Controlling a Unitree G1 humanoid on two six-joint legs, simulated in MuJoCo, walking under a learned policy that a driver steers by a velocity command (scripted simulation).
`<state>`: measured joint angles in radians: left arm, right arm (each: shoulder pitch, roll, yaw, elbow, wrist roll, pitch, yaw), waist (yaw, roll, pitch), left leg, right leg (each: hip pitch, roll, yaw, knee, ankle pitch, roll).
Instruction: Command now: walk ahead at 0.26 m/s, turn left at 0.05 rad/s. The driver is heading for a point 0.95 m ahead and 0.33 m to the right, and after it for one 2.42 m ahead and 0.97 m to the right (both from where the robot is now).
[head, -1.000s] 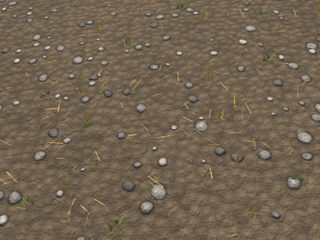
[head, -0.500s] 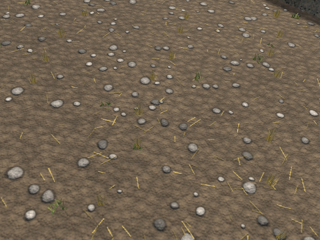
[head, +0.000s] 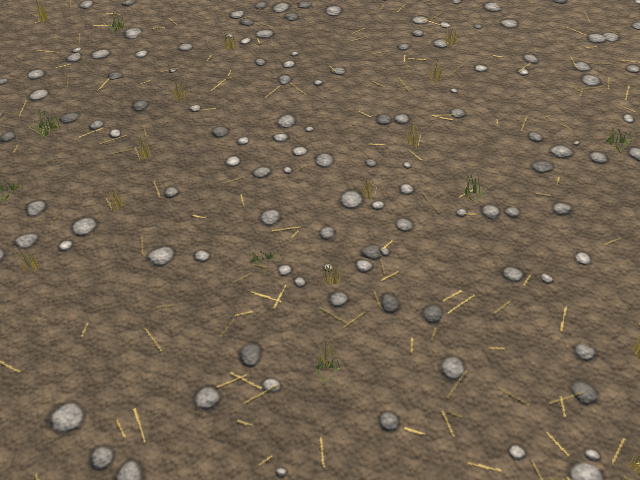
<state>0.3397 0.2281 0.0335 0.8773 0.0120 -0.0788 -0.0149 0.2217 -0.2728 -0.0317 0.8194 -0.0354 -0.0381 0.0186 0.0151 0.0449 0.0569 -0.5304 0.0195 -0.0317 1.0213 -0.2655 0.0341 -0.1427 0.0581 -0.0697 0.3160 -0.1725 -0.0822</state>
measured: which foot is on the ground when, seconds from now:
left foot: up 0.00-0.18, down 0.20-0.62, up 0.64-1.00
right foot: down 0.00-0.22, up 0.24-0.62, down 0.64-1.00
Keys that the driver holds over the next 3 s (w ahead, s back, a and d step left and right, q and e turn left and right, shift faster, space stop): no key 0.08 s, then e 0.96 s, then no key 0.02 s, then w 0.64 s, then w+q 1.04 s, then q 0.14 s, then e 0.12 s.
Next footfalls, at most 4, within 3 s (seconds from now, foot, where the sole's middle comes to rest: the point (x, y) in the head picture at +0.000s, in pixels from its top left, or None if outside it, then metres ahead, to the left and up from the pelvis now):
0.20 left None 0.22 0.10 -0.78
0.64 right None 0.09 -0.09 -0.78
1.12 left None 0.17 0.08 -0.78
1.58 right None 0.19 -0.21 -0.78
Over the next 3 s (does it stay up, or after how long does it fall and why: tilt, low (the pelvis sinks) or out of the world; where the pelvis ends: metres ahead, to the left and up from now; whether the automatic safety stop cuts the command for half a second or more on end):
stays up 0.82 -0.41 0.00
